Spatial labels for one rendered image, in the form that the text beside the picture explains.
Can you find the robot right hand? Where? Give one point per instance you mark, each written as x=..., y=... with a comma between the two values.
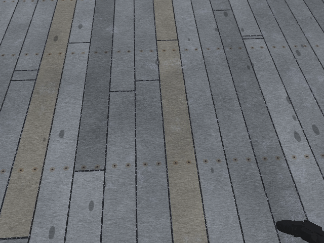
x=307, y=230

